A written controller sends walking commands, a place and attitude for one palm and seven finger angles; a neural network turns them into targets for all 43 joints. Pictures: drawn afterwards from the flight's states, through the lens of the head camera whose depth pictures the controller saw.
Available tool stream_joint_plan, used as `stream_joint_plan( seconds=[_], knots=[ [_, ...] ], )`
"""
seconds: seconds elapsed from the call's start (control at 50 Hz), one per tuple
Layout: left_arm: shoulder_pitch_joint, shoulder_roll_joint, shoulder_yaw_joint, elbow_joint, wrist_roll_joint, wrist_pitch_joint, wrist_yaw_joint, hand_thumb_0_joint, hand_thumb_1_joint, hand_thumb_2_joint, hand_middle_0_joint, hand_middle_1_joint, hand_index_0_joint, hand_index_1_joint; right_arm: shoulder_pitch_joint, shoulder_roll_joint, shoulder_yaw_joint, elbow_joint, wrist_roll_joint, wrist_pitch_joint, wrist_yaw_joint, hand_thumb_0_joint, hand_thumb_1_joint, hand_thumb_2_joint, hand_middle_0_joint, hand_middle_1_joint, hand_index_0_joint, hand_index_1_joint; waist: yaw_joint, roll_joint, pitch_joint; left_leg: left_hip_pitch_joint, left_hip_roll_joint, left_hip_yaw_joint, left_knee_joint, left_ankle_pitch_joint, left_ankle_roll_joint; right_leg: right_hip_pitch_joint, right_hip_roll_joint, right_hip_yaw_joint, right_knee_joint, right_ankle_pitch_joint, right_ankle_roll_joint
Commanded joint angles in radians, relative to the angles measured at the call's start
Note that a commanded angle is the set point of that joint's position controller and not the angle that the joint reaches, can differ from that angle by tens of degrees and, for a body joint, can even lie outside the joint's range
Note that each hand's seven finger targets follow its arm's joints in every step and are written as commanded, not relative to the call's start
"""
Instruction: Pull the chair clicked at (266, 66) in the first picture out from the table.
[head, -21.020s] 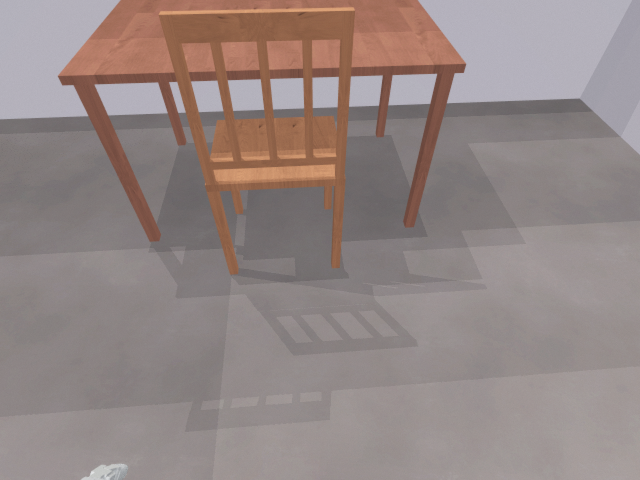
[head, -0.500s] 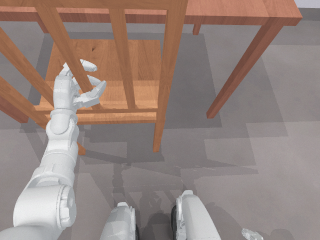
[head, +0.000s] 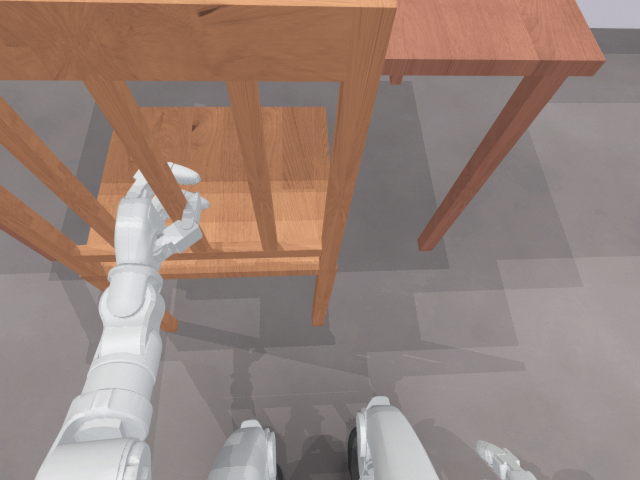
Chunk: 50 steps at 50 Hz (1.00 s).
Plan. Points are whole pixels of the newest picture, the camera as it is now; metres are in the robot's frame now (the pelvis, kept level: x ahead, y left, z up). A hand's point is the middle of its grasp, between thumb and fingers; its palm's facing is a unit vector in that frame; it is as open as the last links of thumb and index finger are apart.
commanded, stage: hook a spindle and tug to test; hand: left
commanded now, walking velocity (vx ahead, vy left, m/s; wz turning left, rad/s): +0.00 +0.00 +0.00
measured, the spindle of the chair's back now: (166, 188) +0.45 +0.17 +0.05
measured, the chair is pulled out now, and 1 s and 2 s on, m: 0.02 0.08 0.20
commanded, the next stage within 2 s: step backward, pulling the chair out in 0.20 s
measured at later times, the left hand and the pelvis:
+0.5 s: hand (190, 232) +0.40 +0.14 +0.02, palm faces +0.07 -0.99 -0.09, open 5.3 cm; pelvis +0.01 +0.01 +0.06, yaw +1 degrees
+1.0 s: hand (204, 263) +0.36 +0.12 +0.03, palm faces -0.01 -0.99 -0.14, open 5.2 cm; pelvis -0.01 +0.00 +0.09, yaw -2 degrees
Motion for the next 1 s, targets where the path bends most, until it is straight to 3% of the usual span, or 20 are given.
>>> stream_joint_plan(
  seconds=[0.0, 0.06, 0.08, 0.1, 0.14, 0.18, 0.26, 0.28, 0.3, 0.32, 0.34, 0.36, 0.38, 0.44, 0.5, 0.6, 0.7, 0.76, 0.84, 0.98],
  knots=[
    [-0.140, 0.130, 0.010, -0.235, -0.008, -0.091, -0.021, 0.000, 0.900, 0.900, -0.500, -1.450, -0.500, -1.450, 0.104, -0.148, -0.063, -0.074, -0.001, -0.042, -0.014, 0.000, -0.900, -0.900, 0.200, 0.300, 0.200, 0.300, 0.017, 0.016, -0.472, 0.218, -0.014, -0.055, -0.138, 0.659, -0.039, 0.417, 0.032, 0.016, -0.057, 0.473, -0.041],
    [-0.101, 0.142, 0.021, -0.272, -0.010, -0.093, -0.026, 0.000, 0.900, 0.900, -0.500, -1.450, -0.500, -1.450, 0.097, -0.146, -0.066, -0.082, 0.001, -0.050, -0.017, 0.000, -0.900, -0.900, 0.200, 0.300, 0.200, 0.300, 0.032, 0.016, -0.498, 0.218, -0.017, -0.052, -0.136, 0.672, -0.038, 0.445, 0.030, 0.020, -0.049, 0.495, -0.044],
    [-0.072, 0.124, 0.006, -0.293, -0.011, -0.092, -0.030, 0.000, 0.900, 0.900, -0.500, -1.450, -0.500, -1.450, 0.093, -0.141, -0.065, -0.086, 0.001, -0.053, -0.016, 0.000, -0.900, -0.900, 0.200, 0.300, 0.200, 0.300, 0.041, 0.057, -0.509, 0.245, -0.016, -0.054, -0.140, 0.714, -0.042, 0.440, 0.027, 0.019, -0.048, 0.502, -0.045],
    [-0.050, 0.093, -0.017, -0.288, -0.017, -0.085, -0.033, 0.000, 0.900, 0.900, -0.500, -1.450, -0.500, -1.450, 0.089, -0.136, -0.065, -0.087, 0.002, -0.055, -0.013, 0.000, -0.900, -0.900, 0.200, 0.300, 0.200, 0.300, 0.036, 0.043, -0.489, 0.246, -0.015, -0.051, -0.140, 0.717, -0.042, 0.439, 0.028, 0.016, -0.055, 0.506, -0.044],
    [-0.071, 0.104, -0.010, -0.277, -0.020, -0.080, -0.032, 0.000, 0.900, 0.900, -0.500, -1.450, -0.500, -1.450, 0.086, -0.143, -0.066, -0.081, 0.005, -0.058, -0.018, 0.000, -0.900, -0.900, 0.200, 0.300, 0.200, 0.300, 0.022, -0.019, -0.466, 0.208, -0.015, -0.052, -0.134, 0.663, -0.036, 0.435, 0.028, 0.016, -0.055, 0.494, -0.040],
    [-0.118, 0.106, -0.018, -0.305, -0.011, -0.085, -0.032, 0.000, 0.900, 0.900, -0.500, -1.450, -0.500, -1.450, 0.083, -0.141, -0.066, -0.080, 0.004, -0.063, -0.023, 0.000, -0.900, -0.900, 0.200, 0.300, 0.200, 0.300, 0.022, 0.033, -0.481, 0.233, -0.016, -0.055, -0.129, 0.677, -0.040, 0.411, 0.027, 0.016, -0.045, 0.481, -0.041],
    [-0.137, 0.122, -0.001, -0.264, -0.009, -0.079, -0.032, 0.000, 0.900, 0.900, -0.500, -1.450, -0.500, -1.450, 0.079, -0.143, -0.065, -0.070, 0.001, -0.068, -0.029, 0.000, -0.900, -0.900, 0.200, 0.300, 0.200, 0.300, 0.020, 0.033, -0.467, 0.219, -0.019, -0.057, -0.118, 0.663, -0.042, 0.395, 0.026, 0.015, -0.038, 0.470, -0.044],
    [-0.177, 0.099, -0.027, -0.269, -0.009, -0.077, -0.032, 0.000, 0.900, 0.900, -0.500, -1.450, -0.500, -1.450, 0.076, -0.142, -0.063, -0.068, 0.002, -0.067, -0.030, 0.000, -0.900, -0.900, 0.200, 0.300, 0.200, 0.300, 0.008, 0.029, -0.466, 0.232, -0.018, -0.059, -0.118, 0.667, -0.042, 0.383, 0.026, 0.012, -0.041, 0.464, -0.041],
    [-0.386, 0.322, -0.022, -0.448, 0.095, 0.031, 0.066, 0.000, 0.900, 0.900, -0.500, -1.450, -0.500, -1.450, 0.093, -0.116, -0.062, -0.137, 0.049, 0.009, -0.069, 0.000, -0.900, -0.900, 0.200, 0.300, 0.200, 0.300, 0.038, 0.069, -0.657, 0.507, -0.018, -0.020, -0.309, 0.564, -0.026, 0.774, -0.051, 0.112, -0.257, 0.518, -0.059],
    [-0.365, 0.263, -0.042, -0.438, 0.094, 0.097, 0.112, 0.000, 0.900, 0.900, -0.500, -1.450, -0.500, -1.450, 0.109, -0.109, -0.074, -0.154, 0.056, 0.028, -0.104, 0.000, -0.900, -0.900, 0.200, 0.300, 0.200, 0.300, 0.014, 0.065, -0.597, 0.530, -0.028, -0.011, -0.350, 0.543, -0.018, 0.817, -0.057, 0.106, -0.308, 0.614, -0.057],
    [-0.277, 0.210, -0.073, -0.379, 0.103, 0.152, 0.140, 0.000, 0.900, 0.900, -0.500, -1.450, -0.500, -1.450, 0.081, -0.104, -0.063, -0.146, 0.060, 0.046, -0.125, 0.000, -0.900, -0.900, 0.200, 0.300, 0.200, 0.300, 0.013, 0.070, -0.551, 0.543, -0.015, -0.030, -0.388, 0.565, -0.024, 0.786, -0.064, 0.093, -0.315, 0.642, -0.058],
    [-0.194, 0.145, -0.116, -0.262, 0.099, 0.202, 0.155, 0.000, 0.900, 0.900, -0.500, -1.450, -0.500, -1.450, 0.062, -0.105, -0.053, -0.137, 0.066, 0.061, -0.137, 0.000, -0.900, -0.900, 0.200, 0.300, 0.200, 0.300, 0.014, 0.000, -0.479, 0.547, 0.000, -0.047, -0.425, 0.488, -0.020, 0.746, -0.059, 0.083, -0.364, 0.551, -0.043],
    [-0.168, 0.130, -0.132, -0.214, 0.103, 0.234, 0.169, 0.000, 0.900, 0.900, -0.500, -1.450, -0.500, -1.450, 0.057, -0.107, -0.044, -0.120, 0.065, 0.073, -0.152, 0.000, -0.900, -0.900, 0.200, 0.300, 0.200, 0.300, 0.013, -0.013, -0.398, 0.526, 0.013, -0.056, -0.465, 0.504, -0.013, 0.756, -0.064, 0.074, -0.373, 0.579, -0.040],
    [-0.198, 0.117, -0.150, -0.096, 0.109, 0.270, 0.194, 0.000, 0.900, 0.900, -0.500, -1.450, -0.500, -1.450, 0.065, -0.120, -0.039, -0.069, 0.060, 0.092, -0.177, 0.000, -0.900, -0.900, 0.200, 0.300, 0.200, 0.300, 0.012, -0.024, -0.312, 0.595, 0.061, -0.075, -0.531, 0.748, -0.020, 0.799, -0.084, 0.066, -0.401, 0.762, -0.029],
    [-0.269, 0.113, -0.161, -0.016, 0.112, 0.252, 0.199, 0.000, 0.900, 0.900, -0.500, -1.450, -0.500, -1.450, 0.079, -0.124, -0.042, -0.041, 0.052, 0.091, -0.184, 0.000, -0.900, -0.900, 0.200, 0.300, 0.200, 0.300, 0.018, 0.057, -0.308, 0.723, 0.099, -0.088, -0.567, 0.973, -0.037, 0.811, -0.093, 0.073, -0.453, 0.822, -0.028],
    [-0.302, 0.078, -0.192, 0.059, 0.120, 0.225, 0.182, 0.000, 0.900, 0.900, -0.500, -1.450, -0.500, -1.450, 0.077, -0.121, -0.054, -0.024, 0.040, 0.089, -0.175, 0.000, -0.900, -0.900, 0.200, 0.300, 0.200, 0.300, 0.029, 0.149, -0.276, 0.857, 0.140, -0.101, -0.613, 1.096, -0.054, 0.788, -0.059, 0.061, -0.508, 0.652, -0.030],
    [-0.282, 0.077, -0.183, 0.084, 0.125, 0.207, 0.168, 0.000, 0.900, 0.900, -0.500, -1.450, -0.500, -1.450, 0.080, -0.121, -0.059, -0.001, 0.019, 0.077, -0.159, 0.000, -0.900, -0.900, 0.200, 0.300, 0.200, 0.300, 0.040, 0.199, -0.247, 1.016, 0.171, -0.107, -0.617, 1.352, -0.083, 0.737, -0.029, 0.046, -0.542, 0.540, -0.032],
    [-0.238, 0.088, -0.168, 0.090, 0.123, 0.200, 0.166, 0.000, 0.900, 0.900, -0.500, -1.450, -0.500, -1.450, 0.067, -0.127, -0.062, -0.004, 0.023, 0.073, -0.157, 0.000, -0.900, -0.900, 0.200, 0.300, 0.200, 0.300, 0.045, 0.123, -0.241, 0.964, 0.171, -0.095, -0.617, 1.282, -0.085, 0.822, -0.043, 0.057, -0.565, 0.668, -0.043],
    [-0.240, 0.103, -0.167, 0.067, 0.117, 0.190, 0.172, 0.000, 0.900, 0.900, -0.500, -1.450, -0.500, -1.450, 0.054, -0.130, -0.061, -0.001, 0.032, 0.072, -0.168, 0.000, -0.900, -0.900, 0.200, 0.300, 0.200, 0.300, 0.038, 0.053, -0.264, 0.868, 0.155, -0.074, -0.631, 1.041, -0.081, 0.899, -0.101, 0.108, -0.553, 0.872, -0.060],
    [-0.206, 0.125, -0.167, 0.068, 0.109, 0.198, 0.193, 0.000, 0.900, 0.900, -0.500, -1.450, -0.500, -1.450, 0.038, -0.136, -0.054, 0.010, 0.043, 0.067, -0.184, 0.000, -0.900, -0.900, 0.200, 0.300, 0.200, 0.300, 0.040, 0.032, -0.304, 0.810, 0.111, -0.054, -0.637, 0.808, -0.076, 0.946, -0.158, 0.146, -0.558, 0.953, -0.074]
  ],
)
